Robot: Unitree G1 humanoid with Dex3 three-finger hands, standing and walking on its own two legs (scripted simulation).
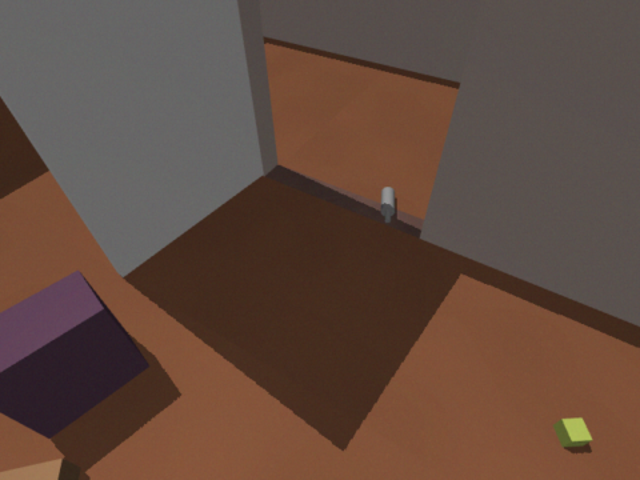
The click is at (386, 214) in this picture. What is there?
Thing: lying bottle
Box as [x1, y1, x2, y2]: [381, 187, 394, 222]
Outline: 385,187 381,191 381,213 385,216 385,221 388,222 390,220 390,216 394,212 394,191 390,187
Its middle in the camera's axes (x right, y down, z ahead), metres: +0.33 -0.15 +1.78
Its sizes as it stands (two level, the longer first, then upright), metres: 0.194 0.063 0.063
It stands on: the floor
